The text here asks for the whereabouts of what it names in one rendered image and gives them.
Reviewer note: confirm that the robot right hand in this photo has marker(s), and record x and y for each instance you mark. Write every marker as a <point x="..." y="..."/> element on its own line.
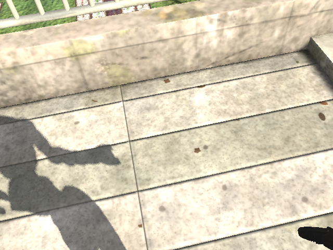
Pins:
<point x="319" y="235"/>

